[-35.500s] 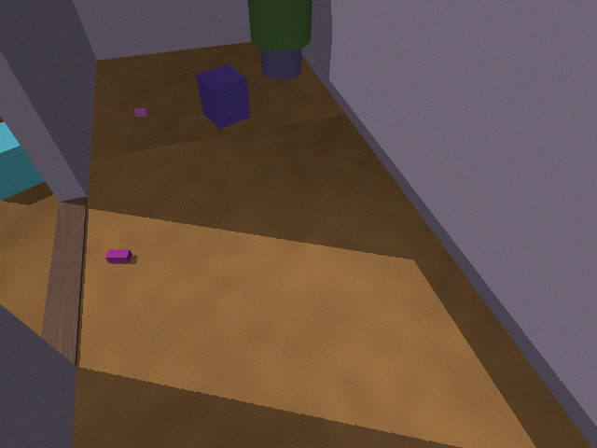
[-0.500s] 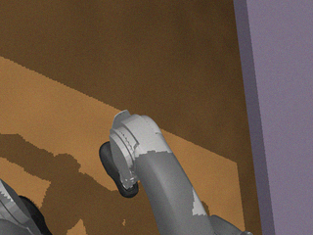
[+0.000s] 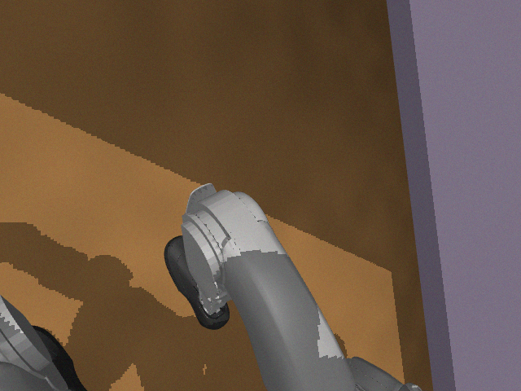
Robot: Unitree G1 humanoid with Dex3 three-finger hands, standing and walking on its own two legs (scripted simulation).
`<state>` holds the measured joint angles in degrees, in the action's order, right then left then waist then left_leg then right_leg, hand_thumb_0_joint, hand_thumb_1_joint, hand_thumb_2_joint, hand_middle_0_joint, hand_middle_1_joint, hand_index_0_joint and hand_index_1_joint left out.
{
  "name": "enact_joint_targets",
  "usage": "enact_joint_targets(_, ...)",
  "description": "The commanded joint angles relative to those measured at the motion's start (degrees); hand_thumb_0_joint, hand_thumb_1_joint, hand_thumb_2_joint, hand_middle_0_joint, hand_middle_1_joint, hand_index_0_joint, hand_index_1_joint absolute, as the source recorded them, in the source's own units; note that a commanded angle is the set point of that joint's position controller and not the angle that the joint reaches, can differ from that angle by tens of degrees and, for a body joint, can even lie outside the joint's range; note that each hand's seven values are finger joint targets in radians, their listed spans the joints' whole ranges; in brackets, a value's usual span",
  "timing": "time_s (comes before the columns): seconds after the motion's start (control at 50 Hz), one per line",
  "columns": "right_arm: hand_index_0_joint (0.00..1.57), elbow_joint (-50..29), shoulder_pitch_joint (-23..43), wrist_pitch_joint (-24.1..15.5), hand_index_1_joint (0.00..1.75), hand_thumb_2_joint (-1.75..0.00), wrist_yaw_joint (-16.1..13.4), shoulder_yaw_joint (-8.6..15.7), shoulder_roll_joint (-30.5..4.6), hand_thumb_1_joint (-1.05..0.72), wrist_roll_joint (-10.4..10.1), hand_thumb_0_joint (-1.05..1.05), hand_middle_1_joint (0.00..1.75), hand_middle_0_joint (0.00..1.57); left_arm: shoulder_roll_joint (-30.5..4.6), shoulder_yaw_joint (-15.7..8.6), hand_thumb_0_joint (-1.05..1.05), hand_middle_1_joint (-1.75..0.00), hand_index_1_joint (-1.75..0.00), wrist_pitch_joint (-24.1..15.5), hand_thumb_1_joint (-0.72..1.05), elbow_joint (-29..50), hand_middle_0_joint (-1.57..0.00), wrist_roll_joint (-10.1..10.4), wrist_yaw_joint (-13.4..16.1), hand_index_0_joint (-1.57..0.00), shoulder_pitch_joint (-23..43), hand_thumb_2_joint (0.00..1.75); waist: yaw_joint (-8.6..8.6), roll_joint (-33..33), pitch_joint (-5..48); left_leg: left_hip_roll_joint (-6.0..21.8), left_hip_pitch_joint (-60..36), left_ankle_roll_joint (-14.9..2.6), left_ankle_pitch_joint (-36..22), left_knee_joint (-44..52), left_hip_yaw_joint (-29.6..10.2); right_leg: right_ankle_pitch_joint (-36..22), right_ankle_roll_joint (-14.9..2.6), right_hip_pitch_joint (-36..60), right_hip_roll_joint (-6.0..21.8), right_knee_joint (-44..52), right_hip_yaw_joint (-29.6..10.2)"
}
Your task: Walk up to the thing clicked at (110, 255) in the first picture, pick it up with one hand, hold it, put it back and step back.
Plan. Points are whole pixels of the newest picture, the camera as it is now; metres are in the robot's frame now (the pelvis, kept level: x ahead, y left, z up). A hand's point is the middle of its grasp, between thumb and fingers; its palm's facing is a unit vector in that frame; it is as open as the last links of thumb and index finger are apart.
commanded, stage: settle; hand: left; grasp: from above
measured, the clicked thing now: out of the picture +0.44 +0.36 -0.31
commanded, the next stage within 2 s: lift in 0.78 s
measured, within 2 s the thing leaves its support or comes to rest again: leaves its support in 0.24 s
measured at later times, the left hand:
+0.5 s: hand out of the picture +0.45 +0.37 -0.20, palm faces -0.06 -0.40 -0.91, open 9.9 cm
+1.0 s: hand out of the picture +0.44 +0.35 -0.15, palm faces -0.09 -0.41 -0.91, open 9.9 cm
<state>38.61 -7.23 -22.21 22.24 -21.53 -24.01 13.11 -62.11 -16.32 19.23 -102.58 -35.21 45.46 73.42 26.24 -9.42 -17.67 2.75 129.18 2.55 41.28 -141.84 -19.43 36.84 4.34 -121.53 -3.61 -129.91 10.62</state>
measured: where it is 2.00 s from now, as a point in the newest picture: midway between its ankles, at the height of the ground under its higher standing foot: (143, 343)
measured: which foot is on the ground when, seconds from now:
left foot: down 0.00-1.00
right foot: down 0.00-1.00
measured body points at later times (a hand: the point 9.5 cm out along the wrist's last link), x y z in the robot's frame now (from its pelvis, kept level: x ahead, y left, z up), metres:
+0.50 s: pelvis +0.00 +0.00 +0.01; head +0.28 +0.11 +0.34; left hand +0.45 +0.38 -0.15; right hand +0.01 -0.25 -0.04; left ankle +0.07 +0.14 -0.30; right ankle +0.13 -0.12 -0.30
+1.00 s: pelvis +0.01 -0.01 +0.01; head +0.27 +0.07 +0.37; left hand +0.45 +0.37 -0.10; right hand +0.02 -0.28 -0.07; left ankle +0.07 +0.14 -0.30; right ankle +0.13 -0.12 -0.30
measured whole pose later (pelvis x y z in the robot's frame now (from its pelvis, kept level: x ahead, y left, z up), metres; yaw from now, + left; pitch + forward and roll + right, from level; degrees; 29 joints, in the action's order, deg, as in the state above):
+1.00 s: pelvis +0.01 -0.01 +0.01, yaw +6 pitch +33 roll -9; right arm 49.4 -11.1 -20.9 19.2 -7.5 -21.1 9.9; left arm -45.9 -19.3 25.8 -95.4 -40.9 35.7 71.7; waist 19.4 0.2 -3.8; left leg 3.2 130.1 2.6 39.4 -135.8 -11.7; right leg 37.1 2.7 -126.1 -2.0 -129.7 4.8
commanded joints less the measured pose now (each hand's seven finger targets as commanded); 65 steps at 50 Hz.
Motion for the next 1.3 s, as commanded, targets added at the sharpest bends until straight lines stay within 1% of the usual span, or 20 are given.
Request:
enact_joint_targets(0.0, 0.2, 3.5, -13.7, 0.4, 0.3, -0.9, 0.0, 5.1, -20.2, -0.9, -0.5, 0.0, 0.3, 0.2, -8.8, 0.2, 0.0, -0.48, -0.51, 0.4, 0.82, 4.8, -1.22, 0.1, 1.6, -1.2, 11.6, 0.65, 5.49, 32.5, 36.6, 2.5, -27.6, -1.69, -11.5, 14.7, 6.6, -16.0, -3.74, 21.8, -1.1, 11.5, 7.2)
enact_joint_targets(0.1, 0.2, 2.9, -14.0, 0.8, 0.3, -0.9, 0.5, 5.6, -19.7, -0.9, -1.4, 0.0, 0.3, 0.2, -8.8, 0.1, 0.0, -0.46, -0.49, 1.4, 0.86, 8.2, -1.25, -0.1, 1.6, -1.23, 13.0, 0.66, 4.52, 34.5, 38.3, 2.6, -29.4, -1.42, -13.0, 15.0, 6.4, -16.7, -3.88, 20.6, -0.6, 10.9, 7.0)
enact_joint_targets(0.18, 0.2, 2.9, -14.6, 1.2, 0.3, -0.9, 0.6, 6.8, -19.5, -0.9, -2.1, 0.0, 0.3, 0.2, -9.6, -0.6, 0.0, -0.41, -0.44, 2.4, 0.9, 10.7, -1.29, -1.7, 2.1, -1.27, 13.9, 0.62, 2.85, 37.6, 41.9, 3.0, -31.6, -1.21, -13.8, 16.0, 6.7, -17.6, -4.19, 21.6, -0.8, 11.6, 6.3)
enact_joint_targets(0.28, 0.2, 4.8, -16.3, 1.9, 0.3, -0.9, 0.6, 8.6, -18.1, -0.9, -2.4, 0.0, 0.3, 0.2, -9.5, -1.9, 0.0, -0.41, -0.44, 4.0, 0.91, 13.5, -1.27, -2.2, 1.1, -1.26, 14.5, 0.59, 1.62, 38.2, 45.4, 2.3, -29.8, -1.63, -14.6, 15.4, 9.4, -18.3, -4.14, 23.2, -1.0, 12.8, 4.9)
enact_joint_targets(0.46, 0.2, 8.2, -17.7, 2.3, 0.3, -0.9, -0.1, 12.3, -15.3, -0.89, -4.1, 0.0, 0.3, 0.2, -0.8, 1.4, 0.0, -0.37, -0.39, 6.4, 0.85, 13.4, -1.24, -4.3, -4.8, -1.22, 10.0, 0.54, -0.87, 34.1, 46.5, 1.4, -27.5, -1.99, -12.9, 17.4, 9.7, -15.2, -4.75, 18.0, -1.0, 12.8, 4.1)
enact_joint_targets(0.54, 0.2, 10.0, -18.2, 2.1, 0.3, -0.9, -0.8, 13.5, -14.1, -0.89, -4.5, 0.0, 0.3, 0.2, 2.2, 3.0, 0.0, -0.36, -0.38, 6.4, 0.79, 13.4, -1.2, -4.2, -6.7, -1.18, 11.5, 0.53, -1.19, 31.7, 46.0, 0.9, -25.1, -2.28, -10.2, 18.2, 10.2, -12.0, -4.87, 16.5, -0.9, 12.8, 3.3)
enact_joint_targets(0.66, 0.2, 11.5, -18.8, 1.6, 0.3, -0.9, -2.1, 15.3, -14.2, -0.89, -4.3, 0.0, 0.3, 0.2, 1.4, 2.1, 0.0, -0.36, -0.4, 5.6, 0.75, 14.3, -1.18, -7.1, -7.2, -1.15, 14.5, 0.56, -2.14, 31.9, 49.1, 0.5, -26.0, -2.43, -10.6, 18.3, 12.0, -11.8, -5.09, 16.4, -0.8, 13.2, 1.8)
enact_joint_targets(0.8, 0.2, 11.5, -18.3, 0.7, 0.3, -0.9, -3.2, 16.7, -13.5, -0.89, -4.0, 0.0, 0.3, 0.2, 2.7, 1.1, 0.0, -0.38, -0.41, 5.7, 0.73, 12.4, -1.18, -7.6, -6.6, -1.15, 15.7, 0.6, -3.43, 31.2, 50.8, 0.2, -25.9, -2.53, -8.9, 19.1, 13.6, -8.7, -5.2, 16.1, -0.3, 14.5, 0.2)
enact_joint_targets(0.82, 0.2, 12.7, -19.3, 0.9, 0.3, -0.91, -3.2, 17.1, -13.7, -0.91, -3.8, 0.0, 0.3, 0.2, 1.2, -0.3, 0.0, -0.45, -0.45, 5.2, 0.81, 13.7, -1.21, -7.3, -6.2, -1.21, 16.9, 0.52, -3.65, 30.4, 52.6, 0.4, -26.1, -2.58, -10.1, 19.0, 13.6, -9.8, -4.98, 17.7, -0.2, 14.3, 0.3)
enact_joint_targets(0.84, 0.2, 12.1, -19.3, 1.0, 0.3, -0.89, -3.2, 17.1, -13.4, -0.87, -3.8, 0.0, 0.3, 0.2, 2.1, -0.2, 0.0, -0.4, -0.4, 5.7, 0.74, 13.0, -1.13, -7.6, -6.5, -1.13, 15.3, 0.55, -3.83, 30.0, 53.5, 0.2, -26.9, -2.51, -12.1, 18.9, 13.8, -12.2, -4.96, 17.9, 0.0, 13.7, 0.5)
enact_joint_targets(0.86, 0.2, 12.7, -19.1, 1.0, 0.3, -0.91, -3.2, 17.3, -13.2, -0.91, -3.6, 0.0, 0.3, 0.2, 0.8, -0.7, 0.0, -0.44, -0.44, 5.6, 0.8, 15.6, -1.19, -7.4, -6.5, -1.2, 17.1, 0.49, -4.28, 31.0, 55.2, 0.2, -26.9, -2.67, -13.2, 18.7, 14.5, -13.1, -4.8, 19.0, 0.0, 13.8, 0.2)
enact_joint_targets(0.92, 0.2, 12.3, -17.8, 1.3, 0.3, -0.89, -3.3, 18.1, -12.5, -0.88, -3.7, 0.0, 0.3, 0.2, 2.3, -0.8, 0.0, -0.42, -0.42, 6.9, 0.71, 13.2, -1.09, -7.1, -7.2, -1.1, 14.8, 0.54, -5.83, 29.0, 56.0, 0.0, -25.1, -3.0, -13.4, 18.5, 15.5, -13.1, -4.4, 21.0, 0.1, 14.4, -0.8)
enact_joint_targets(0.96, 0.2, 13.8, -19.2, 1.8, 0.3, -0.9, -3.4, 19.0, -11.9, -0.91, -3.7, 0.0, 0.3, 0.2, 0.9, -1.7, 0.0, -0.45, -0.45, 7.1, 0.81, 17.2, -1.19, -7.7, -8.0, -1.19, 16.4, 0.54, -6.25, 30.5, 57.0, -0.1, -26.1, -3.08, -13.4, 18.9, 15.6, -12.6, -4.48, 19.7, 0.2, 14.4, -0.9)
enact_joint_targets(1.1, 0.2, 12.6, -18.2, 3.8, 0.3, -0.9, -4.4, 22.1, -10.4, -0.91, -5.6, 0.0, 0.3, 0.2, 5.5, -0.5, 0.0, -0.39, -0.39, 8.7, 0.77, 20.0, -1.17, -7.4, -10.9, -1.17, 13.3, 0.48, -9.8, 30.2, 64.2, -0.3, -29.8, -2.95, -14.6, 21.2, 16.9, -13.2, -5.16, 20.9, 0.2, 15.9, -2.5)
enact_joint_targets(1.12, 0.2, 13.1, -18.8, 4.0, 0.3, -0.9, -4.6, 22.4, -10.0, -0.91, -5.5, 0.0, 0.3, 0.2, 6.1, 0.0, 0.0, -0.39, -0.4, 8.8, 0.77, 22.2, -1.18, -7.2, -11.2, -1.17, 14.4, 0.53, -9.58, 29.6, 64.7, -0.4, -30.0, -3.07, -15.3, 21.6, 17.3, -14.0, -5.0, 22.4, 0.3, 16.5, -2.7)
enact_joint_targets(1.14, 0.2, 13.2, -18.6, 4.3, 0.3, -0.9, -4.8, 22.9, -9.7, -0.91, -5.9, 0.0, 0.3, 0.2, 8.9, 0.7, 0.0, -0.4, -0.41, 9.0, 0.77, 20.2, -1.17, -7.2, -11.2, -1.17, 12.7, 0.52, -9.96, 28.8, 65.0, -0.4, -29.8, -3.04, -14.9, 22.2, 17.5, -13.6, -5.16, 22.1, 0.3, 16.7, -2.8)
enact_joint_targets(1.18, 0.2, 13.8, -17.8, 4.7, 0.3, -0.9, -5.6, 24.0, -9.4, -0.91, -6.5, 0.0, 0.3, 0.2, 8.4, 0.7, 0.0, -0.35, -0.37, 9.2, 0.75, 21.9, -1.17, -7.4, -11.8, -1.16, 11.4, 0.5, -10.73, 27.7, 64.1, -0.6, -30.5, -3.18, -13.0, 23.6, 17.2, -11.2, -5.29, 20.1, 0.6, 17.7, -3.1)
enact_joint_targets(1.22, 0.2, 14.1, -17.4, 5.3, 0.3, -0.9, -6.0, 24.6, -8.5, -0.91, -7.0, 0.0, 0.3, 0.2, 12.9, 2.4, 0.0, -0.33, -0.34, 9.3, 0.74, 23.2, -1.17, -6.7, -12.5, -1.16, 11.4, 0.46, -10.9, 28.5, 63.9, -0.5, -33.0, -2.9, -13.0, 25.4, 16.9, -11.4, -5.72, 18.1, 0.9, 17.9, -2.9)
enact_joint_targets(1.26, 0.2, 14.3, -17.7, 5.6, 0.3, -0.9, -6.7, 25.4, -8.5, -0.91, -7.5, 0.0, 0.3, 0.2, 11.7, 2.4, 0.0, -0.32, -0.34, 9.4, 0.74, 25.8, -1.18, -6.7, -13.0, -1.16, 12.1, 0.46, -11.01, 26.2, 64.6, -0.8, -32.8, -3.2, -12.1, 26.5, 17.5, -10.5, -5.56, 19.6, 0.9, 19.9, -3.8)
enact_joint_targets(1.28, 0.2, 14.2, -17.4, 5.9, 0.3, -0.9, -7.0, 25.7, -8.0, -0.9, -7.8, 0.0, 0.3, 0.2, 14.5, 3.2, 0.0, -0.33, -0.35, 9.7, 0.76, 24.3, -1.19, -6.2, -13.5, -1.17, 9.7, 0.5, -11.47, 25.8, 64.2, -0.9, -33.0, -3.11, -11.6, 27.5, 17.7, -9.8, -5.61, 19.4, 1.1, 20.3, -4.1)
